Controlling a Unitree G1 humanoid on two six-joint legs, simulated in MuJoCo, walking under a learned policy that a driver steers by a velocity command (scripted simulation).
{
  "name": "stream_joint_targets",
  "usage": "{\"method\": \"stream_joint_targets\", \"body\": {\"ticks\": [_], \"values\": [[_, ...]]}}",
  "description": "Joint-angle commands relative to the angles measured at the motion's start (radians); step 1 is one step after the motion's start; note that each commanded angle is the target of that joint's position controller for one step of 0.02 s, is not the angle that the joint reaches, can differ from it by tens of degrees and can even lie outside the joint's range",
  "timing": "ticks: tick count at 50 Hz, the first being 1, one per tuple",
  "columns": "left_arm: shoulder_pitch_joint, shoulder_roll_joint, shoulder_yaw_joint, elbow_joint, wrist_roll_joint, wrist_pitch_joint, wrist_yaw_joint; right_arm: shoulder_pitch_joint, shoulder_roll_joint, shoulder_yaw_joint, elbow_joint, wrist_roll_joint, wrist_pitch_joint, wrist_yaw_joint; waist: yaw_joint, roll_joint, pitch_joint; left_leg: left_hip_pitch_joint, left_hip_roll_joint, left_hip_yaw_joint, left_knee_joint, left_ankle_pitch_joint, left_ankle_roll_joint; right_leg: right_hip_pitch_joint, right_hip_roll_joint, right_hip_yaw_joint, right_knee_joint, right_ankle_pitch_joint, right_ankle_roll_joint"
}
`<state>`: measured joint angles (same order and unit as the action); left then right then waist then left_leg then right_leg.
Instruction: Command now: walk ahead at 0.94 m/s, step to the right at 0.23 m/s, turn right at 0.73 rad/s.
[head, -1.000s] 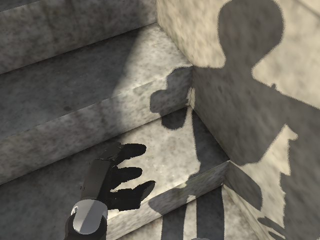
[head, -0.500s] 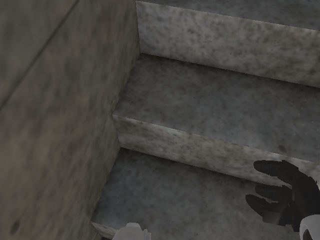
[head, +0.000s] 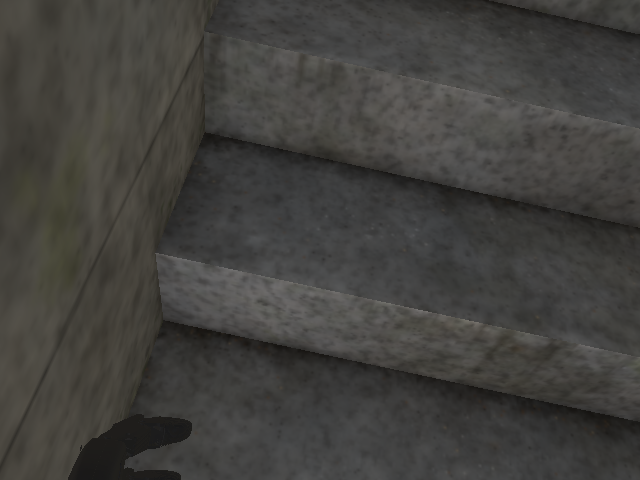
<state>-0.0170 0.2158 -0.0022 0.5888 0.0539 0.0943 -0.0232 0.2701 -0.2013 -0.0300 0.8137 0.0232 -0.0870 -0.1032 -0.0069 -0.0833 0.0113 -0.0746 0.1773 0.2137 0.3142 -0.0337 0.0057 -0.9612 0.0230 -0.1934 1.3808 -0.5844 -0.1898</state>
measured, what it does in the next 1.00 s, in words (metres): climbs, turning right: left foot 0.19 m higher, then right foot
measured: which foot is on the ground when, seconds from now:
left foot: down 0.00-0.02, up 0.04-0.42, down 0.44-0.76, up 0.78-1.00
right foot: down 0.00-0.44, up 0.46-0.76, down 0.78-1.00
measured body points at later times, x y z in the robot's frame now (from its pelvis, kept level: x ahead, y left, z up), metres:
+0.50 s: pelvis +0.28 -0.08 +0.21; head +0.34 -0.11 +0.66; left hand +0.37 +0.17 +0.08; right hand +0.52 -0.31 +0.17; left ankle +0.40 -0.01 -0.40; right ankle +0.15 -0.08 -0.43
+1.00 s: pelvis +0.52 -0.21 +0.37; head +0.54 -0.27 +0.81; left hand +0.74 -0.04 +0.25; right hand +0.59 -0.52 +0.30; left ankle +0.67 -0.15 -0.10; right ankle +0.40 -0.25 -0.39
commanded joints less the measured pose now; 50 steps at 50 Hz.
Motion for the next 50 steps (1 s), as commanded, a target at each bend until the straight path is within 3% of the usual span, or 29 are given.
{"method": "stream_joint_targets", "body": {"ticks": [1,2,3,5,8,10,14,15,18,20,22,23,24,25,26,27,29,31,32,34,37,38,39,40,41,42,44,47,50], "values": [[0.385,0.166,0.076,-0.019,-0.006,-0.003,0.018,-0.11,-0.276,-0.071,-0.134,0.009,-0.015,0.068,0.182,0.321,-0.421,0.04,0.159,-0.05,0.743,1.614,0.18,0.595,0.189,0.135,-0.369,-0.206,-0.038],[0.174,0.268,0.116,-0.025,-0.019,0.012,0.022,-0.118,-0.153,-0.049,-0.194,-0.006,0.005,0.086,0.106,-0.057,-0.281,-0.409,-0.096,-0.067,1.003,0.291,0.102,0.64,0.001,0.584,-0.725,-0.285,-0.161],[0.163,0.278,0.14,-0.052,-0.024,-0.013,0.012,-0.307,-0.039,-0.019,-0.313,-0.06,0.014,0.111,0.16,-0.026,-0.139,-0.78,-0.247,-0.223,1.611,-0.154,0.076,0.586,-0.11,1.057,-0.951,-0.506,-0.295],[0.323,0.238,0.138,0.052,0.002,-0.097,0.013,-0.512,0.089,0.027,-0.477,-0.134,0.003,0.09,0.148,0.077,-0.04,-1.13,-0.189,-0.371,2.013,-0.211,0.081,0.624,-0.112,1.11,-1.02,-0.283,-0.222],[0.359,0.111,0.104,0.176,-0.001,-0.182,0.024,-0.346,0.128,0.067,-0.463,-0.165,0.001,0.053,-0.012,0.232,-0.001,-1.186,-0.122,-0.376,1.992,-0.122,0.065,0.541,-0.058,0.906,-1.012,-0.04,-0.087],[0.33,0.098,0.095,0.176,-0.033,-0.196,0.031,-0.382,0.099,0.078,-0.462,-0.139,0.024,0.048,-0.036,0.241,0.088,-1.144,-0.073,-0.303,1.817,-0.1,0.024,0.369,-0.016,0.761,-1.062,0.1,-0.004],[0.545,0.136,0.1,0.285,-0.027,-0.229,0.017,-0.531,0.212,0.138,-0.489,-0.119,0.004,0.022,0.055,0.144,0.029,-1.545,-0.074,-0.241,2.151,-0.367,0.053,0.707,-0.029,0.745,-1.018,0.328,-0.014],[0.593,0.115,0.102,0.306,-0.034,-0.227,0.01,-0.61,0.214,0.145,-0.508,-0.135,0.0,0.038,0.073,0.112,-0.022,-1.434,-0.074,-0.233,1.967,-0.408,0.088,0.701,0.021,0.67,-1.037,0.266,-0.011],[0.599,0.055,0.101,0.302,-0.036,-0.15,0.069,-0.784,0.219,0.163,-0.555,-0.076,-0.003,0.071,0.134,0.068,-0.039,-0.764,-0.127,0.02,1.32,-0.398,0.074,0.368,-0.023,0.594,-1.348,0.869,-0.046],[0.532,0.135,0.126,0.242,-0.028,-0.177,0.069,-0.494,0.131,0.105,-0.435,-0.014,-0.003,0.041,-0.003,-0.017,-0.309,-0.256,-0.251,0.017,1.118,-0.52,0.106,0.451,-0.036,0.535,-1.024,2.223,0.017],[0.241,0.315,0.205,0.128,-0.026,-0.23,0.041,0.024,-0.074,0.017,-0.297,0.0,-0.004,0.046,-0.255,-0.11,-0.6,-0.076,-0.163,-0.314,0.694,-0.683,0.165,0.736,-0.06,0.504,-0.407,2.289,0.001],[0.174,0.17,0.168,0.093,-0.016,-0.236,-0.006,0.038,-0.142,-0.012,-0.233,-0.001,-0.021,0.048,-0.216,0.22,-0.613,0.1,0.012,-0.591,0.455,-0.744,0.178,0.507,0.064,0.401,-0.134,1.409,0.021],[0.126,0.096,0.164,0.022,0.018,-0.211,-0.03,-0.089,-0.179,-0.031,-0.217,0.005,-0.004,0.032,-0.119,0.522,-0.505,0.116,0.24,-0.997,0.268,-0.419,0.375,0.118,0.141,0.348,0.431,0.554,0.154],[0.169,0.1,0.168,0.007,0.057,-0.185,-0.036,-0.13,-0.087,-0.017,-0.21,-0.006,0.023,0.029,-0.087,0.366,-0.393,0.062,0.262,-0.898,0.284,-0.382,0.415,-0.025,0.038,0.352,0.731,0.409,0.165],[0.178,0.048,0.153,0.008,0.036,-0.137,-0.009,-0.19,-0.027,-0.002,-0.196,-0.007,0.016,0.02,-0.053,0.404,-0.202,0.021,0.261,-0.781,0.272,-0.242,0.402,-0.187,0.017,0.39,0.814,0.113,0.195],[0.193,0.028,0.121,-0.042,0.047,-0.081,0.03,-0.199,0.026,0.009,-0.178,0.012,0.001,0.029,0.012,0.192,-0.102,-0.127,0.215,-0.644,0.246,-0.259,0.282,-0.168,-0.014,0.404,0.797,0.041,0.153],[0.311,0.063,0.11,-0.021,0.076,0.015,0.072,-0.29,0.046,0.024,-0.196,0.006,0.002,0.044,0.139,0.062,0.028,-0.31,0.188,-0.401,0.159,-0.145,0.186,-0.054,-0.064,0.372,0.675,-0.023,0.132],[0.33,0.087,0.102,-0.021,0.047,0.048,0.084,-0.336,0.021,0.022,-0.233,-0.013,0.014,0.058,0.184,0.084,0.068,-0.444,0.139,-0.108,0.021,0.049,0.114,0.162,-0.091,0.242,0.146,-0.022,0.173],[0.157,0.035,0.08,-0.076,0.007,0.045,0.077,-0.267,-0.104,-0.019,-0.156,-0.058,-0.017,0.036,0.131,-0.012,0.088,-0.493,0.156,-0.114,-0.03,0.084,0.083,0.21,-0.084,0.179,0.081,0.126,0.157],[0.186,0.013,0.073,-0.034,0.0,0.002,0.068,-0.397,-0.124,-0.005,-0.181,-0.067,-0.014,0.03,0.178,0.085,-0.046,-0.476,0.022,0.049,0.002,0.493,0.104,0.507,-0.029,0.119,-0.063,0.34,0.103],[0.4,0.011,0.066,0.043,-0.047,-0.111,0.088,-0.323,-0.15,-0.001,-0.136,0.048,-0.007,0.041,0.259,0.004,-0.261,-0.085,-0.078,0.047,0.508,1.046,0.149,0.743,0.039,0.078,-0.869,0.779,0.134],[0.61,0.012,0.064,0.112,-0.051,-0.145,0.085,-0.325,-0.162,-0.01,-0.139,0.091,0.003,0.049,0.36,-0.046,-0.285,-0.155,-0.161,0.054,0.846,0.523,0.115,1.015,0.008,0.047,-1.325,1.201,0.128],[0.525,0.056,0.064,0.178,0.006,-0.151,0.091,-0.221,-0.056,0.0,-0.148,0.037,0.013,0.07,0.222,-0.168,-0.166,-0.53,-0.272,-0.008,1.454,-0.446,0.076,1.144,-0.12,0.087,-1.298,1.404,0.051],[0.511,0.187,0.075,0.125,0.067,-0.189,0.077,-0.087,0.073,0.018,-0.204,0.038,-0.003,0.051,0.133,-0.232,-0.219,-0.893,-0.344,-0.368,1.862,-0.599,0.042,1.374,-0.393,0.363,-0.824,2.428,-0.039],[0.516,0.286,0.12,0.123,0.067,-0.189,0.063,-0.104,0.044,0.002,-0.207,0.02,-0.018,0.046,0.161,0.013,-0.3,-1.097,-0.357,-0.454,1.982,-0.56,0.04,1.451,-0.507,0.41,-0.822,2.326,-0.078],[0.414,0.325,0.138,0.113,0.06,-0.173,0.061,-0.207,-0.018,-0.025,-0.251,-0.009,-0.006,0.033,0.143,0.13,-0.203,-1.271,-0.369,-0.375,2.087,-0.55,0.032,1.402,-0.463,0.361,-0.88,1.96,-0.062],[0.361,0.29,0.119,0.183,0.063,-0.174,0.081,-0.329,0.043,0.003,-0.358,-0.056,0.042,0.035,0.061,0.033,-0.096,-1.547,-0.321,-0.339,2.342,-0.598,0.05,1.365,-0.446,0.252,-0.917,1.647,0.005],[0.006,0.266,0.09,0.136,0.029,-0.2,0.035,-0.225,-0.008,0.024,-0.386,-0.035,0.12,0.027,-0.19,0.043,-0.088,-0.989,-0.251,-0.218,1.678,-0.497,0.052,0.721,-0.357,-0.089,-1.229,1.362,0.066],[-0.258,0.293,0.091,0.087,-0.008,-0.192,0.047,0.117,-0.005,0.022,-0.234,-0.033,0.16,0.001,-0.344,-0.063,-0.27,-0.434,-0.298,-0.093,1.281,-0.365,0.097,0.596,-0.278,-0.256,-1.133,2.08,0.055]]}}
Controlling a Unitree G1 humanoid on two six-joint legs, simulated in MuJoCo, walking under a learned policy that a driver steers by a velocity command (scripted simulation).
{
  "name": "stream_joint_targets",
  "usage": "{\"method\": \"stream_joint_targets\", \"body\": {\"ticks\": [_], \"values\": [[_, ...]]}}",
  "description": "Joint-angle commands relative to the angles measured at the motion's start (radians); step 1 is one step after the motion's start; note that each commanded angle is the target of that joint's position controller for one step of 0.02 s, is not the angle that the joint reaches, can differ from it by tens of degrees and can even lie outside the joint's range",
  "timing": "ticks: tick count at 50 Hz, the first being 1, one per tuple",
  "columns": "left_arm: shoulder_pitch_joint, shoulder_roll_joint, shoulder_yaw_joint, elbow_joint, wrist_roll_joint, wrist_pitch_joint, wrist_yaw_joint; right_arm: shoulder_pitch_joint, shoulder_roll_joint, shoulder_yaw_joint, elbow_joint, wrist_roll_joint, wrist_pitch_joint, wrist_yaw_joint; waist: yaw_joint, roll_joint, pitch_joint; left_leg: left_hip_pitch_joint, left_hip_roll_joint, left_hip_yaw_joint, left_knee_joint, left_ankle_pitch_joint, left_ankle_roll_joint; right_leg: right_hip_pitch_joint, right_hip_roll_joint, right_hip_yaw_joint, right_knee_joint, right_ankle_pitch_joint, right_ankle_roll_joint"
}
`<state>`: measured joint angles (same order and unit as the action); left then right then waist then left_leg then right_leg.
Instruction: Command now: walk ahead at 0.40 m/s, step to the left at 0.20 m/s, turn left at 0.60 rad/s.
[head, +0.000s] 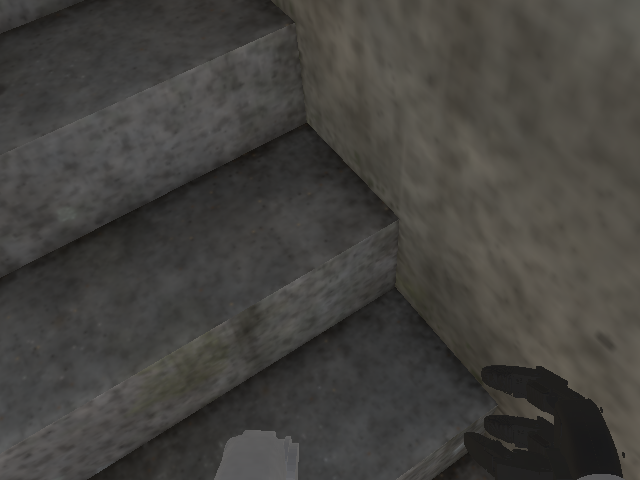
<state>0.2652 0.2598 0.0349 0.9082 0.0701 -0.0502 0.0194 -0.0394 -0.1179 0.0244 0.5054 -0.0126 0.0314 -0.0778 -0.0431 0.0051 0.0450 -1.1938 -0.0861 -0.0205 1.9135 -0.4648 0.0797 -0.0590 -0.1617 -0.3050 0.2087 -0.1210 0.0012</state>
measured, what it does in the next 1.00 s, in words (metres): climbs, turning left: left foot 0.18 m higher, then right foot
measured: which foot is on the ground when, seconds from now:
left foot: up 0.00-0.10, down 0.12-0.42, up 0.44-0.84, down 0.86-0.94, up 0.96-1.00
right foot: down 0.00-0.08, up 0.10-0.40, down 0.42-0.92, up 0.94-1.00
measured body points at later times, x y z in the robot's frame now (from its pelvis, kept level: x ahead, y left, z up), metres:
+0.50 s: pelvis +0.06 +0.03 +0.13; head +0.11 +0.03 +0.58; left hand +0.19 +0.34 +0.08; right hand +0.30 -0.17 +0.02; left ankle +0.02 +0.11 -0.48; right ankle +0.14 -0.05 -0.58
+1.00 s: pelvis +0.13 +0.22 +0.19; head +0.14 +0.28 +0.63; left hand -0.02 +0.46 +0.06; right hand +0.45 +0.28 +0.12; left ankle -0.09 +0.25 -0.51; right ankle +0.14 +0.01 -0.38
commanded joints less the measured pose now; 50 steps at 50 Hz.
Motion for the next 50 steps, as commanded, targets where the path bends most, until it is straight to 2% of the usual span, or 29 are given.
{"method": "stream_joint_targets", "body": {"ticks": [1,3,5,7,9,11,15,17,19,20,21,22,23,24,26,27,28,30,32,35,39,42,43,45,46,47,48,49,50], "values": [[-0.53,0.273,0.074,-0.239,-0.026,-0.057,-0.001,0.55,-0.104,-0.037,0.116,-0.005,0.051,-0.036,-0.316,-0.208,-0.425,0.719,-0.006,0.08,-0.429,-0.056,0.047,-0.106,-0.164,-0.093,0.118,1.768,-0.147],[-0.431,0.206,0.069,-0.237,-0.082,-0.038,-0.036,0.501,-0.192,-0.076,0.122,0.026,0.011,-0.017,-0.229,-0.126,-0.544,0.782,-0.046,0.027,-0.877,0.115,0.068,0.156,-0.168,0.001,0.584,1.556,-0.161],[-0.205,0.07,0.04,-0.281,-0.025,-0.01,-0.062,0.09,-0.247,-0.119,0.081,0.036,0.021,-0.011,0.047,0.123,-0.497,0.838,-0.176,-0.225,-1.185,0.205,0.168,-0.23,0.085,0.158,0.993,0.213,-0.095],[-0.168,-0.094,-0.017,-0.308,0.052,0.018,-0.058,0.003,-0.168,-0.108,0.087,-0.006,0.031,0.016,0.117,0.146,-0.42,0.803,-0.15,-0.478,-1.148,0.206,0.318,-0.614,0.267,0.397,1.721,0.019,-0.031],[-0.303,-0.17,-0.062,-0.436,0.066,0.014,-0.012,0.225,-0.183,-0.109,0.173,-0.038,-0.006,0.006,0.059,0.079,-0.221,0.707,-0.106,-0.607,-1.262,0.221,0.312,-0.801,0.292,0.46,1.895,-0.07,-0.044],[-0.409,-0.098,-0.06,-0.495,0.068,0.01,-0.001,0.318,-0.139,-0.108,0.24,-0.044,-0.052,0.007,0.023,0.035,-0.19,0.778,-0.057,-0.758,-1.362,0.15,0.297,-0.903,0.306,0.483,1.923,-0.147,-0.035],[-0.398,0.03,-0.041,-0.536,0.02,0.016,0.036,0.177,-0.238,-0.146,0.155,-0.049,-0.088,-0.031,0.057,-0.107,-0.125,0.638,0.003,-0.754,-1.362,0.267,0.253,-0.7,0.265,0.557,1.488,-0.436,0.003],[-0.326,-0.01,-0.065,-0.512,-0.056,0.021,0.032,0.191,-0.211,-0.141,0.143,-0.044,-0.056,-0.021,0.077,-0.049,-0.027,0.454,-0.068,-0.518,-1.488,0.083,0.157,-0.416,0.232,0.413,0.749,-0.715,-0.029],[-0.407,-0.085,-0.043,-0.523,-0.146,0.079,0.064,0.379,-0.158,-0.153,0.223,-0.008,-0.035,-0.012,-0.027,0.159,-0.005,0.507,-0.125,-0.593,-1.53,-0.011,0.127,-0.227,0.276,0.265,0.388,-0.374,0.033],[-0.278,-0.043,-0.016,-0.477,-0.145,0.101,0.096,0.259,-0.181,-0.163,0.184,-0.013,-0.058,0.015,0.073,0.192,-0.088,0.423,-0.126,-0.661,-1.364,0.019,0.1,-0.02,0.231,0.34,0.331,-0.127,0.005],[-0.207,-0.021,-0.004,-0.444,-0.11,0.091,0.11,0.166,-0.186,-0.17,0.153,0.016,-0.091,0.049,0.128,0.032,-0.108,0.242,-0.217,-0.512,-1.124,-0.194,0.051,0.149,0.214,0.328,0.246,0.032,-0.011],[-0.183,0.038,0.006,-0.432,-0.073,0.054,0.117,0.139,-0.12,-0.153,0.094,0.031,-0.131,0.068,0.135,-0.202,-0.154,0.101,-0.303,-0.329,-0.615,-0.244,0.0,0.218,-0.061,0.609,0.178,0.007,-0.112],[-0.197,0.081,0.047,-0.445,-0.01,0.015,0.14,0.232,-0.222,-0.158,0.093,-0.006,-0.143,0.066,0.086,-0.364,-0.349,0.06,-0.098,-0.237,-0.307,-0.103,-0.031,0.199,-0.389,1.012,0.078,-0.268,-0.296],[-0.234,0.013,0.043,-0.453,-0.027,-0.014,0.122,0.228,-0.291,-0.172,0.084,-0.022,-0.132,0.057,0.068,-0.244,-0.402,0.126,0.056,-0.2,-0.121,0.039,-0.037,0.106,-0.385,1.102,0.062,-0.621,-0.33],[-0.268,0.035,0.033,-0.356,-0.033,-0.044,0.104,0.171,-0.235,-0.138,0.028,-0.052,-0.096,0.063,0.019,-0.056,-0.223,0.048,0.038,-0.149,0.19,0.115,-0.041,-0.063,-0.274,0.887,0.016,-0.569,-0.27],[-0.087,0.033,0.048,-0.271,-0.063,-0.018,0.162,0.118,-0.27,-0.151,0.012,-0.092,-0.048,0.118,0.067,0.29,-0.096,0.033,0.044,-0.172,0.232,0.203,-0.089,-0.012,-0.289,0.779,0.064,-0.132,-0.235],[0.032,0.112,0.061,-0.218,-0.051,-0.026,0.16,0.121,-0.235,-0.139,0.011,-0.084,0.004,0.128,0.074,0.36,-0.065,0.002,0.007,-0.146,0.38,0.196,-0.115,0.034,-0.251,0.679,0.153,0.248,-0.225],[0.096,0.157,0.086,-0.162,-0.035,-0.052,0.118,0.144,-0.148,-0.106,-0.005,-0.04,0.059,0.128,0.046,0.148,-0.09,-0.101,-0.004,-0.148,0.476,0.151,-0.114,0.146,-0.199,0.465,0.226,0.439,-0.181],[0.098,0.068,0.057,-0.098,0.002,-0.044,0.094,0.101,-0.113,-0.087,-0.047,0.014,0.036,0.16,0.026,-0.036,-0.15,-0.061,0.009,-0.181,0.419,0.168,-0.077,0.15,-0.12,0.39,0.265,0.077,-0.149],[0.042,0.081,0.046,-0.139,-0.003,-0.084,0.043,0.053,-0.088,-0.08,-0.107,0.016,0.067,0.084,0.012,-0.251,0.038,-0.073,0.077,-0.07,0.166,0.188,-0.066,-0.094,-0.145,0.321,0.049,-0.562,-0.123],[-0.097,0.161,0.069,-0.267,-0.02,-0.11,-0.032,0.087,-0.263,-0.17,-0.056,-0.017,0.095,0.05,0.006,-0.451,0.011,0.082,0.124,-0.023,0.173,0.015,-0.025,-0.152,-0.171,0.253,-0.125,-0.596,-0.153],[0.03,0.183,0.073,-0.255,-0.006,-0.078,0.009,-0.074,-0.176,-0.136,-0.137,-0.057,0.076,0.029,0.061,-0.229,0.009,-0.005,0.211,-0.017,-0.216,-0.075,0.001,0.14,-0.171,0.161,-0.061,-0.501,-0.111],[-0.038,0.178,0.07,-0.273,-0.024,-0.068,0.023,-0.099,-0.134,-0.122,-0.138,-0.036,0.059,0.045,0.024,-0.16,0.015,0.244,0.243,0.037,-0.533,0.008,0.02,-0.006,-0.138,0.057,-0.076,-0.317,-0.071],[-0.074,0.177,0.058,-0.294,-0.074,-0.03,0.028,0.197,-0.19,-0.149,0.007,-0.014,-0.023,0.019,-0.077,0.1,-0.237,0.933,0.026,0.122,-1.017,0.22,-0.012,-0.103,0.015,-0.012,0.491,0.777,-0.083],[-0.084,0.219,0.062,-0.348,-0.143,-0.02,0.024,0.357,-0.178,-0.152,0.031,-0.036,-0.041,0.016,-0.167,0.198,-0.441,1.374,0.126,-0.038,-1.413,0.782,-0.064,-0.278,0.055,0.016,0.882,0.503,0.012],[-0.026,0.152,0.025,-0.395,-0.159,-0.031,0.01,0.329,-0.185,-0.156,0.11,-0.003,-0.028,0.008,-0.058,0.323,-0.583,1.826,0.226,-0.206,-1.303,0.929,-0.084,-0.72,0.158,0.154,1.194,-0.406,0.043],[-0.065,0.109,0.008,-0.414,-0.118,-0.027,-0.008,0.263,-0.212,-0.162,0.08,-0.032,-0.004,-0.042,-0.034,0.273,-0.573,1.719,0.185,-0.144,-1.315,0.886,-0.113,-0.819,0.192,0.322,1.485,-0.288,0.033],[-0.251,0.089,0.014,-0.44,-0.113,-0.009,-0.01,0.356,-0.22,-0.16,0.143,-0.056,-0.008,-0.07,-0.112,0.299,-0.324,1.566,0.175,-0.004,-1.539,0.967,-0.099,-0.851,0.193,0.293,1.693,-0.333,0.003],[-0.391,0.062,0.017,-0.475,-0.132,-0.016,0.039,0.42,-0.165,-0.13,0.228,-0.118,-0.047,-0.032,-0.185,0.34,-0.052,1.448,0.227,0.045,-1.885,1.022,-0.022,-0.935,0.242,0.296,2.001,-0.531,-0.059]]}}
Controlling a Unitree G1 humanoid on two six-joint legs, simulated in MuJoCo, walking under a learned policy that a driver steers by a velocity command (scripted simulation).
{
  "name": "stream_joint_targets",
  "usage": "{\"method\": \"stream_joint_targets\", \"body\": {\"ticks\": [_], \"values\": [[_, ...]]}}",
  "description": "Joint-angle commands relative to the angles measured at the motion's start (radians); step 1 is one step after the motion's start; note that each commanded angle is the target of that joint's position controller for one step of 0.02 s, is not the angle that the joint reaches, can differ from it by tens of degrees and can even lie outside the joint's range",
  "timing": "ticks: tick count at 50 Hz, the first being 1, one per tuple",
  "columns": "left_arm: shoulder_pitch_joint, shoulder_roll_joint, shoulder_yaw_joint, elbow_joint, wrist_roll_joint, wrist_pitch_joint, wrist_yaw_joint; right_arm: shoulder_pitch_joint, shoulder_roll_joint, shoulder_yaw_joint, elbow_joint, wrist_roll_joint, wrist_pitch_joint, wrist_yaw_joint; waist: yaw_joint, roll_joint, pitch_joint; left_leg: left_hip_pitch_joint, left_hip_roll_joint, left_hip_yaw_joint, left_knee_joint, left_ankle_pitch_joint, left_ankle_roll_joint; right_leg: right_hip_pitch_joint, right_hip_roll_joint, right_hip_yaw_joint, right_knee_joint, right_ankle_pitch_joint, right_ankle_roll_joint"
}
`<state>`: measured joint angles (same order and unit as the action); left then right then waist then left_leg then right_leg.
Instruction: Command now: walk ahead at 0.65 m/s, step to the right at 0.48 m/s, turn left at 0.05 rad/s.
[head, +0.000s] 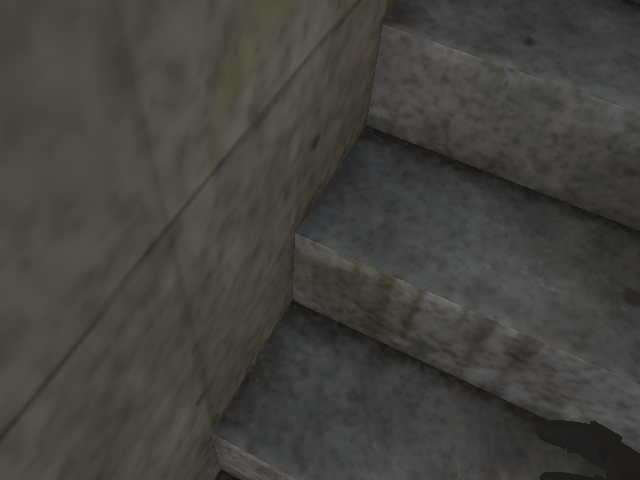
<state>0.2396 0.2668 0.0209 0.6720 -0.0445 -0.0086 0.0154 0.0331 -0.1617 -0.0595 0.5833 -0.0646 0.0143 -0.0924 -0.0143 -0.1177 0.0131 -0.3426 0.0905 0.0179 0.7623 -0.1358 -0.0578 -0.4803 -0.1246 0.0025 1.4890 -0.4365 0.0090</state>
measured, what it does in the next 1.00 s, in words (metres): climbs, turning right: left foot 0.17 m lower, then right foot 0.18 m higher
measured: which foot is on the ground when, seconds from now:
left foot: up 0.00-0.00, down 0.02-0.20, up 0.22-0.76, down 0.78-1.00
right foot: up 0.00-0.22, down 0.24-0.76, up 0.78-1.00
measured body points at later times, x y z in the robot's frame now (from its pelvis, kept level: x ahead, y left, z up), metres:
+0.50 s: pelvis +0.05 -0.04 +0.14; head +0.08 -0.01 +0.59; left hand +0.31 +0.15 +0.05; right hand +0.19 -0.33 +0.11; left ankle +0.14 +0.06 -0.33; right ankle +0.12 -0.08 -0.57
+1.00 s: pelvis +0.11 -0.08 +0.14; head +0.14 -0.08 +0.59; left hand +0.40 +0.01 +0.04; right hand +0.02 -0.34 +0.04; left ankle +0.10 +0.07 -0.57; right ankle +0.00 -0.18 -0.28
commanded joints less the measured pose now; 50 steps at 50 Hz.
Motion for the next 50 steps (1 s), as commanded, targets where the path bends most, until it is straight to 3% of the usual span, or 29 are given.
{"method": "stream_joint_targets", "body": {"ticks": [1,2,3,4,5,6,7,8,9,10,11,12,13,14,16,20,22,23,30,32,37,38,39,40,41,43,47,48,50], "values": [[-0.326,0.047,0.036,-0.269,-0.014,-0.054,0.065,0.312,-0.175,-0.043,0.202,-0.108,-0.069,0.018,-0.117,0.458,0.063,0.686,0.132,-0.007,-0.72,1.206,0.127,-0.724,0.226,0.021,0.965,-0.346,-0.094],[-0.366,0.092,0.04,-0.341,-0.009,-0.038,0.063,0.304,-0.275,-0.071,0.191,-0.107,-0.087,0.023,-0.077,0.398,0.015,0.848,0.246,-0.057,-0.506,1.822,0.116,-0.922,0.294,0.083,1.124,-0.522,-0.098],[-0.275,0.027,0.01,-0.38,-0.019,-0.011,0.025,0.247,-0.335,-0.096,0.182,-0.103,-0.106,-0.005,0.006,0.518,-0.169,1.135,0.438,-0.134,-0.268,1.946,0.167,-1.184,0.242,0.263,1.257,-0.645,-0.091],[-0.541,-0.002,-0.032,-0.461,0.049,-0.013,0.016,0.523,-0.254,-0.097,0.266,-0.093,-0.088,-0.023,-0.174,0.363,-0.279,1.404,0.37,-0.164,-0.128,1.777,0.112,-1.39,0.208,0.223,1.226,-0.761,-0.105],[-0.607,-0.072,-0.068,-0.525,0.061,0.008,-0.004,0.483,-0.232,-0.085,0.274,-0.081,-0.089,-0.052,-0.127,0.266,-0.299,1.292,0.38,-0.112,-0.134,1.573,0.072,-1.34,0.151,0.284,0.924,-0.792,-0.121],[-0.417,-0.047,-0.072,-0.5,0.072,0.048,-0.015,0.082,-0.309,-0.096,0.151,-0.053,-0.091,-0.048,0.114,0.14,-0.202,0.825,0.348,0.033,-0.257,1.382,0.018,-1.005,0.062,0.222,0.353,-0.635,-0.124],[-0.093,0.039,-0.055,-0.413,0.072,0.096,-0.035,-0.318,-0.422,-0.113,-0.017,0.008,-0.084,-0.037,0.348,0.028,-0.306,0.284,0.234,0.131,-0.289,1.492,0.046,-0.223,0.116,0.026,-0.206,-0.396,-0.129],[0.145,0.12,-0.017,-0.299,0.12,0.143,-0.042,-0.235,-0.47,-0.123,-0.052,0.061,-0.092,-0.034,0.329,0.077,-0.453,0.206,0.25,0.058,-0.157,1.844,0.136,0.129,0.292,-0.148,-0.223,-0.213,-0.1],[0.326,0.095,-0.001,-0.232,0.071,0.17,-0.029,-0.234,-0.494,-0.126,-0.02,0.11,-0.122,-0.009,0.358,0.3,-0.541,0.193,0.349,0.013,0.004,2.08,0.15,0.312,0.211,-0.023,-0.224,0.018,-0.178],[-0.039,0.161,0.032,-0.236,0.067,0.148,-0.051,-0.007,-0.373,-0.102,-0.024,0.137,-0.115,-0.014,0.147,-0.005,-0.59,0.186,0.082,-0.021,0.38,1.317,0.112,0.31,0.294,0.076,-0.518,0.184,-0.274],[-0.266,0.168,0.057,-0.263,0.073,0.137,-0.061,0.122,-0.258,-0.073,-0.006,0.076,-0.082,-0.011,-0.004,-0.216,-0.599,-0.137,-0.143,-0.085,0.592,0.049,0.057,0.502,0.247,0.292,-0.828,0.269,-0.358],[-0.292,0.183,0.084,-0.224,0.111,0.101,-0.06,0.224,-0.145,-0.043,0.013,0.046,-0.074,0.01,-0.109,-0.276,-0.696,-0.324,-0.215,-0.128,1.122,-0.121,0.03,0.684,0.2,0.279,-0.653,0.29,-0.426],[-0.175,0.192,0.104,-0.178,0.131,0.082,-0.047,0.173,-0.122,-0.027,0.02,0.004,-0.105,0.014,-0.056,-0.131,-0.731,-0.459,-0.225,-0.178,1.419,-0.114,0.048,0.711,0.166,0.334,-0.631,0.19,-0.44],[-0.135,0.164,0.103,-0.144,0.138,0.091,-0.022,0.097,-0.069,-0.008,-0.014,-0.021,-0.129,0.008,-0.002,-0.039,-0.583,-0.543,-0.191,-0.154,1.476,0.015,0.052,0.515,0.146,0.322,-0.736,0.084,-0.397],[-0.101,0.116,0.084,-0.126,0.135,0.078,0.024,-0.08,-0.075,0.021,-0.084,-0.001,-0.092,0.011,0.055,-0.066,-0.241,-0.663,-0.178,-0.122,1.592,-0.006,0.05,0.154,0.133,0.453,-0.932,-0.049,-0.404],[-0.148,0.127,0.073,-0.161,0.101,0.04,0.026,-0.065,-0.132,0.036,-0.126,-0.013,-0.049,-0.006,0.005,0.224,-0.01,-0.63,-0.104,-0.186,1.366,-0.221,0.032,-0.129,0.104,0.531,-1.134,-0.075,-0.29],[-0.163,0.131,0.066,-0.159,0.058,0.019,0.009,-0.072,-0.128,0.036,-0.12,0.015,-0.044,0.0,0.007,0.222,0.094,-0.571,-0.077,-0.079,1.061,-0.18,0.038,-0.228,0.126,0.461,-1.261,-0.094,-0.241],[-0.147,0.129,0.068,-0.139,0.065,0.012,0.009,-0.096,-0.082,0.046,-0.112,0.026,-0.035,-0.009,0.058,0.116,0.07,-0.596,-0.102,-0.023,1.193,-0.224,0.048,-0.199,0.127,0.452,-1.265,-0.038,-0.289],[-0.058,0.11,0.062,-0.101,0.072,-0.046,-0.001,-0.055,-0.089,0.047,-0.127,-0.017,-0.004,0.001,0.069,0.13,-0.102,-0.589,-0.064,-0.006,0.766,-0.144,0.012,0.124,0.147,0.54,-1.254,0.002,-0.232],[-0.049,0.114,0.076,-0.108,0.102,-0.055,-0.014,-0.093,-0.109,0.046,-0.127,0.019,-0.014,-0.005,0.095,0.079,-0.161,-0.435,-0.086,-0.012,0.632,-0.206,0.033,0.143,0.119,0.613,-1.268,-0.006,-0.253],[-0.148,0.073,0.097,-0.188,0.062,0.007,-0.007,-0.027,-0.149,0.02,-0.102,0.093,-0.039,-0.01,0.026,-0.012,-0.028,0.098,-0.101,-0.085,-0.228,-0.399,0.072,-0.052,0.17,0.55,-1.22,0.32,-0.116],[-0.076,0.077,0.11,-0.166,0.051,0.024,-0.012,-0.005,-0.152,0.014,-0.082,0.097,-0.043,-0.003,0.025,0.084,-0.039,0.249,-0.098,0.008,-0.475,-0.197,0.058,-0.081,0.277,0.41,-1.076,0.121,-0.051],[-0.065,0.07,0.121,-0.159,0.023,0.02,-0.031,0.078,-0.162,0.0,-0.04,0.075,-0.05,-0.016,-0.004,0.237,-0.116,0.579,0.017,-0.05,-0.402,0.0,0.079,-0.322,0.37,0.266,-0.683,-0.094,-0.014],[-0.009,0.024,0.105,-0.201,-0.005,0.003,-0.036,-0.009,-0.23,-0.01,-0.056,0.035,-0.068,-0.015,0.061,0.477,-0.229,0.722,0.34,-0.345,-0.239,0.291,0.212,-0.541,0.385,0.175,-0.132,-0.228,-0.019],[-0.034,0.084,0.094,-0.243,0.075,0.009,-0.004,-0.088,-0.238,-0.025,-0.062,0.013,-0.11,-0.015,0.077,0.505,-0.291,0.579,0.486,-0.493,-0.262,0.124,0.315,-0.633,0.18,0.155,0.236,-0.061,-0.046],[-0.098,0.077,0.09,-0.217,0.112,0.029,-0.005,0.003,-0.134,0.013,0.0,0.013,-0.142,0.021,0.062,0.178,-0.199,0.451,0.361,-0.376,-0.402,-0.31,0.29,-0.673,0.139,0.133,0.521,0.07,-0.086],[-0.253,0.029,0.073,-0.166,0.065,0.069,-0.05,0.306,-0.172,0.008,0.109,-0.008,-0.147,0.027,-0.049,0.045,0.013,0.455,0.261,-0.153,-0.421,-0.33,0.182,-0.879,0.147,0.054,0.445,0.084,-0.058],[-0.319,-0.027,0.068,-0.168,0.105,0.089,-0.088,0.509,-0.228,-0.029,0.215,0.003,-0.103,-0.021,-0.06,0.012,0.004,0.578,0.269,-0.095,-0.252,0.38,0.126,-0.914,0.158,0.046,0.666,0.134,-0.057],[-0.29,-0.114,0.037,-0.192,0.078,0.108,-0.097,0.53,-0.286,-0.061,0.246,0.003,-0.107,-0.022,0.001,0.133,-0.01,0.567,0.326,-0.039,-0.297,0.552,0.114,-0.951,0.157,0.096,0.879,0.032,-0.072]]}}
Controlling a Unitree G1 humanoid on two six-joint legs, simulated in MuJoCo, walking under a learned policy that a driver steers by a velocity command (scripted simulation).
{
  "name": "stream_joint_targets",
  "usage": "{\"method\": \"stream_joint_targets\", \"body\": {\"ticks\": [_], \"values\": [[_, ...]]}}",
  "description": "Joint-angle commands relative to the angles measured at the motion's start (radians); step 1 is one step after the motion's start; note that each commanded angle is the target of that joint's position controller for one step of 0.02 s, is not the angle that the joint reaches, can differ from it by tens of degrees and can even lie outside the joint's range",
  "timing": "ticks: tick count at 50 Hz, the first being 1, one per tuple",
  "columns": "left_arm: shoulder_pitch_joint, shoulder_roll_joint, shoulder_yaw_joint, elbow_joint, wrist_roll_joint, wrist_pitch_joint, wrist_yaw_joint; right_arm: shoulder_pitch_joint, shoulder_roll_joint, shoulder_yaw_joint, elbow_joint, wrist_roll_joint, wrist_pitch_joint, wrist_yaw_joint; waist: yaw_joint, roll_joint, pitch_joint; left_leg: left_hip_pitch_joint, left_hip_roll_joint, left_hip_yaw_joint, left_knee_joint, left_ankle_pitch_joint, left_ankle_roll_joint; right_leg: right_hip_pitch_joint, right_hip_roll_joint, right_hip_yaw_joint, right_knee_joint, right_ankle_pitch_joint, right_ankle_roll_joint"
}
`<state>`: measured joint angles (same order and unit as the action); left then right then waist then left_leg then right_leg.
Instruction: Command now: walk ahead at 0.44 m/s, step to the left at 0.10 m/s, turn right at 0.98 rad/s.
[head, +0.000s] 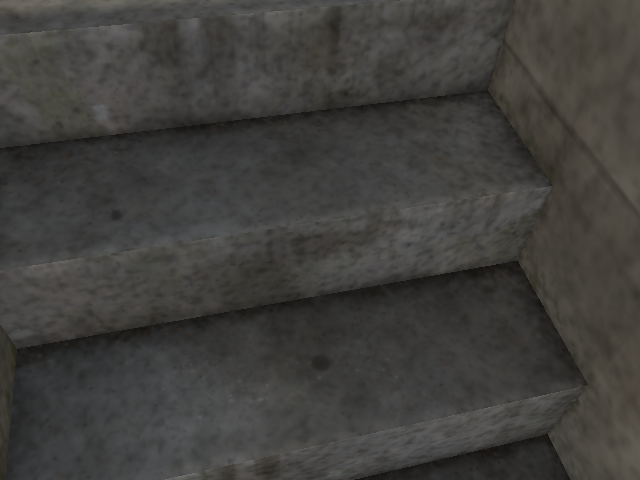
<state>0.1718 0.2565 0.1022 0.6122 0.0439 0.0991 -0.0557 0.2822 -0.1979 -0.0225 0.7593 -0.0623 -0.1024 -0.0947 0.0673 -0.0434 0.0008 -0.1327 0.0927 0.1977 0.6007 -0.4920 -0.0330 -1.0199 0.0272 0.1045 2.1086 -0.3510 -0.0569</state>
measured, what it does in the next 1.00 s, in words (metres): climbs: right foot 0.18 m higher, then left foot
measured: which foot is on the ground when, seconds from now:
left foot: down 0.00-0.20, up 0.22-0.54, down 0.56-0.88, up 0.90-1.00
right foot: up 0.00-0.14, down 0.16-0.54, up 0.56-0.86, down 0.88-1.00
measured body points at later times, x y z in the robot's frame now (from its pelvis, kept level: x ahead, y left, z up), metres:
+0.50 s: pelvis +0.18 -0.07 +0.19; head +0.22 -0.09 +0.64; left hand +0.38 +0.16 +0.08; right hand +0.35 -0.34 +0.12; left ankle +0.29 +0.00 -0.42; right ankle +0.16 -0.18 -0.53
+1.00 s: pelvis +0.27 -0.04 +0.18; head +0.32 -0.04 +0.63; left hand +0.41 +0.25 +0.11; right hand +0.45 -0.28 +0.06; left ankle +0.21 +0.08 -0.31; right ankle +0.27 -0.11 -0.53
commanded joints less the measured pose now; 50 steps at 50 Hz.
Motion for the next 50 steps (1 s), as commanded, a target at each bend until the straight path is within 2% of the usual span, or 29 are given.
{"method": "stream_joint_targets", "body": {"ticks": [1,5,6,7,8,9,10,11,12,14,15,16,19,22,26,28,29,30,31,35,39,41,43,44,45,46,47,48,50], "values": [[-0.165,-0.047,-0.034,-0.137,-0.01,0.003,0.007,0.001,-0.188,-0.047,-0.05,0.034,-0.008,0.032,-0.028,0.237,0.085,0.156,0.324,-0.19,-0.294,0.575,0.172,-0.365,-0.009,-0.03,0.115,-0.181,0.03],[-0.166,0.074,0.025,-0.148,0.049,0.054,0.124,-0.109,-0.118,-0.019,-0.145,0.052,0.032,0.053,-0.028,0.354,0.198,-0.025,0.223,0.072,-0.419,0.736,0.209,-0.094,-0.014,-0.199,-0.139,-0.307,0.041],[-0.02,0.058,0.02,-0.117,0.041,0.045,0.134,-0.263,-0.138,-0.016,-0.189,0.049,0.047,0.054,0.096,0.308,0.109,-0.152,0.117,0.212,-0.325,1.014,0.119,0.267,-0.035,-0.188,-0.511,-0.223,0.014],[-0.08,0.014,-0.004,-0.15,-0.005,0.026,0.122,-0.166,-0.205,-0.035,-0.128,0.062,0.016,0.036,0.073,0.132,0.017,-0.173,0.126,0.124,-0.208,1.425,0.118,0.487,-0.012,-0.291,-0.8,0.035,-0.037],[0.004,-0.037,-0.016,-0.162,-0.032,0.004,0.118,-0.097,-0.261,-0.056,-0.086,0.078,0.002,0.033,0.094,0.248,-0.09,-0.058,0.15,0.048,-0.099,1.44,0.12,0.582,-0.029,-0.19,-1.028,0.058,-0.068],[0.142,-0.018,-0.015,-0.109,-0.05,-0.029,0.131,0.076,-0.262,-0.069,-0.027,0.101,-0.002,0.049,0.077,0.134,-0.166,-0.009,0.09,-0.002,0.101,1.464,0.12,0.778,0.066,-0.259,-1.246,0.099,-0.051],[0.249,0.058,-0.003,-0.016,-0.039,-0.062,0.123,-0.026,-0.224,-0.045,-0.073,0.14,-0.016,0.072,0.154,-0.091,-0.271,-0.398,-0.065,-0.018,0.542,0.844,0.046,1.25,-0.009,-0.144,-1.464,0.599,-0.133],[0.292,0.145,0.026,0.035,-0.013,-0.081,0.128,0.0,-0.139,-0.011,-0.084,0.126,-0.011,0.097,0.145,-0.258,-0.439,-0.608,-0.21,-0.174,0.993,0.016,0.026,1.391,-0.177,0.171,-1.55,0.822,-0.206],[0.257,0.222,0.046,-0.016,0.034,-0.105,0.142,0.003,-0.101,-0.016,-0.106,0.129,-0.015,0.093,0.119,-0.151,-0.512,-0.643,-0.24,-0.373,1.276,0.053,0.002,1.292,-0.332,0.396,-1.471,0.787,-0.219],[0.086,0.152,0.028,-0.045,0.066,-0.139,0.156,-0.193,-0.112,-0.05,-0.187,0.043,0.043,0.063,0.051,0.066,-0.205,-0.78,-0.091,-0.366,1.301,0.248,0.06,0.969,-0.368,0.277,-1.349,0.403,-0.144],[0.084,0.131,0.021,-0.005,0.055,-0.15,0.161,-0.258,-0.109,-0.058,-0.24,0.01,0.082,0.05,0.04,-0.012,-0.149,-0.871,-0.077,-0.371,1.455,0.176,0.055,0.923,-0.412,0.28,-1.382,0.294,-0.137],[0.072,0.074,0.004,-0.001,0.044,-0.148,0.175,-0.273,-0.097,-0.056,-0.257,-0.009,0.128,0.049,0.004,0.075,-0.061,-0.85,-0.077,-0.395,1.486,0.14,0.06,0.747,-0.438,0.229,-1.439,0.303,-0.091],[-0.072,0.051,-0.017,0.012,0.049,-0.129,0.182,-0.232,-0.066,-0.036,-0.311,0.019,0.231,0.058,-0.169,0.112,0.047,-0.846,-0.05,-0.383,1.491,0.156,0.086,0.544,-0.495,0.015,-1.675,0.28,-0.044],[-0.424,0.085,-0.025,-0.031,0.044,-0.149,0.144,0.136,-0.13,-0.047,-0.197,0.062,0.237,0.041,-0.444,0.087,-0.018,-0.218,-0.142,-0.107,0.745,0.38,0.104,0.238,-0.236,-0.451,-1.692,0.283,0.026],[-0.323,0.13,-0.011,-0.024,0.008,-0.175,0.118,0.248,-0.138,-0.058,-0.167,0.056,0.221,0.044,-0.375,-0.037,-0.277,-0.09,-0.125,-0.107,0.407,0.425,0.212,0.751,-0.313,-0.379,-1.366,1.008,-0.039],[-0.359,0.011,-0.042,-0.058,0.007,-0.137,0.098,0.229,-0.103,-0.074,-0.129,0.079,0.181,0.049,-0.369,0.01,-0.127,-0.176,-0.106,-0.217,-0.15,0.587,0.312,0.775,-0.163,-0.366,-0.954,0.069,0.039],[-0.314,-0.062,-0.073,-0.078,-0.008,-0.088,0.073,0.085,-0.048,-0.051,-0.111,0.073,0.159,0.075,-0.243,0.15,0.045,-0.274,-0.232,-0.354,0.003,0.887,0.377,0.463,-0.003,-0.285,-0.611,-0.228,0.072],[-0.319,-0.114,-0.09,-0.169,0.013,-0.087,0.082,0.135,-0.146,-0.076,-0.118,0.093,0.122,0.078,-0.216,0.233,0.07,-0.182,-0.218,-0.444,0.076,1.376,0.404,0.23,0.099,-0.256,-0.33,-0.343,0.102],[-0.213,-0.156,-0.104,-0.212,0.056,-0.086,0.086,0.03,-0.173,-0.065,-0.12,0.087,0.112,0.064,-0.072,0.258,0.005,-0.222,-0.225,-0.656,0.047,1.306,0.452,0.198,0.133,-0.125,-0.154,-0.234,0.117],[-0.297,0.102,-0.042,-0.257,0.051,-0.106,0.111,-0.061,-0.193,-0.104,-0.144,0.033,0.075,0.047,-0.078,0.062,-0.13,-0.231,-0.045,-1.207,-0.248,0.249,0.479,0.191,0.113,0.136,-0.067,0.003,0.064],[-0.38,0.038,-0.073,-0.258,0.021,-0.095,0.129,0.067,-0.211,-0.13,-0.039,0.043,0.035,0.037,-0.109,-0.171,-0.062,-0.218,-0.058,-1.063,-0.104,0.355,0.419,0.242,0.091,0.157,-0.425,-0.264,0.067],[-0.311,-0.003,-0.111,-0.233,-0.029,-0.087,0.113,0.027,-0.152,-0.118,-0.068,0.039,0.073,0.021,-0.094,-0.046,0.028,-0.402,-0.217,-0.724,-0.281,0.184,0.212,0.629,0.067,-0.013,-1.433,-0.532,0.004],[-0.293,-0.037,-0.077,-0.167,-0.089,-0.051,0.142,0.16,-0.124,-0.133,-0.014,0.042,0.077,0.029,-0.15,-0.013,0.02,-0.476,-0.275,-0.754,-0.093,-0.151,0.161,0.88,0.058,-0.105,-1.727,-0.025,0.069],[-0.17,-0.013,-0.066,-0.135,-0.084,-0.056,0.174,0.029,-0.134,-0.139,-0.041,0.06,0.044,0.082,-0.035,-0.064,-0.031,-0.774,-0.361,-0.691,0.29,-0.261,0.145,1.156,-0.002,-0.022,-1.654,0.174,0.021],[0.014,0.083,-0.046,-0.135,-0.037,-0.09,0.191,-0.13,-0.076,-0.112,-0.122,0.083,0.003,0.098,0.096,-0.182,-0.218,-0.957,-0.433,-0.506,0.865,-0.191,0.119,1.336,-0.351,0.381,-1.704,0.172,-0.098],[-0.052,0.052,-0.042,-0.115,0.006,-0.129,0.194,-0.125,-0.167,-0.122,-0.139,0.028,-0.026,0.097,-0.014,-0.18,-0.268,-1.087,-0.262,-0.467,1.071,-0.018,0.109,1.242,-0.485,0.612,-1.765,-0.017,-0.143],[-0.074,-0.039,-0.058,-0.072,0.0,-0.163,0.163,-0.137,-0.084,-0.096,-0.145,0.022,-0.015,0.07,-0.021,-0.06,-0.147,-1.142,-0.253,-0.418,1.354,0.084,0.105,1.177,-0.418,0.423,-1.65,0.2,-0.063],[-0.069,0.031,-0.036,-0.052,0.007,-0.181,0.163,-0.133,-0.072,-0.071,-0.166,0.006,0.009,0.087,-0.066,-0.084,-0.213,-1.202,-0.228,-0.391,1.503,0.146,0.116,1.176,-0.452,0.493,-1.76,-0.176,-0.079],[-0.042,0.009,-0.042,0.008,-0.034,-0.185,0.153,-0.135,-0.072,-0.057,-0.161,-0.02,0.063,0.097,-0.072,0.078,-0.071,-1.224,-0.217,-0.319,1.772,0.19,0.089,0.992,-0.333,0.3,-1.807,-0.088,-0.11]]}}
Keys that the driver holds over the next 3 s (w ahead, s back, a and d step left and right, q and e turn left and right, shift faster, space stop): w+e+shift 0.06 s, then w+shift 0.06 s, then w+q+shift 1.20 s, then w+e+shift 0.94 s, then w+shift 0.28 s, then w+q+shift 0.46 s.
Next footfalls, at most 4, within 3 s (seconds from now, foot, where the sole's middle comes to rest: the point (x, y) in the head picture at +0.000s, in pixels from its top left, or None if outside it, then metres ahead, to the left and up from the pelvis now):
0.16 right None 0.19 -0.20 -0.57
0.56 left None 0.32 -0.01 -0.57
0.88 right None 0.31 -0.11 -0.57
1.30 left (175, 442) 0.39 0.25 -0.38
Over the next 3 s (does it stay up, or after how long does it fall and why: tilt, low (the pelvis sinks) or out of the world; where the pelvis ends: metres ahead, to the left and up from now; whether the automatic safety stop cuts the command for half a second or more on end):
stays up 1.19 0.29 0.95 its command is cut before an obstacle from the start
